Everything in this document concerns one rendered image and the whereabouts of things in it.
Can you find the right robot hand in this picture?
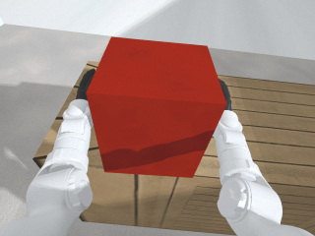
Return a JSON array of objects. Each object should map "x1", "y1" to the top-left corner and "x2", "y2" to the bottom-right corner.
[{"x1": 219, "y1": 79, "x2": 232, "y2": 111}]

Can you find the robot left forearm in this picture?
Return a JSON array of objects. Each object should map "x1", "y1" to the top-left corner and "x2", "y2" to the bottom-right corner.
[{"x1": 26, "y1": 99, "x2": 94, "y2": 212}]

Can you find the left robot hand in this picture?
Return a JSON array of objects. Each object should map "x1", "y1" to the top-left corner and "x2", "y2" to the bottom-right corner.
[{"x1": 76, "y1": 68, "x2": 95, "y2": 101}]

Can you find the robot right forearm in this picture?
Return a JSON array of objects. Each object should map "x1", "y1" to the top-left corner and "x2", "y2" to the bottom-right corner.
[{"x1": 213, "y1": 110, "x2": 273, "y2": 190}]

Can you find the carton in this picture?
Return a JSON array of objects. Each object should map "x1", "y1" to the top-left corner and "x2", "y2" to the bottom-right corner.
[{"x1": 86, "y1": 36, "x2": 227, "y2": 178}]

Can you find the left robot upper arm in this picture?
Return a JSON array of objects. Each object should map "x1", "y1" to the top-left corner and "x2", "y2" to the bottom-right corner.
[{"x1": 0, "y1": 167, "x2": 94, "y2": 236}]

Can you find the pedestal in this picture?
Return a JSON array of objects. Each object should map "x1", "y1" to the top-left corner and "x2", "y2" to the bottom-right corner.
[{"x1": 33, "y1": 61, "x2": 315, "y2": 236}]

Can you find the right robot upper arm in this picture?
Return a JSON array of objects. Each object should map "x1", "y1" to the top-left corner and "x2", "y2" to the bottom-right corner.
[{"x1": 217, "y1": 177, "x2": 314, "y2": 236}]

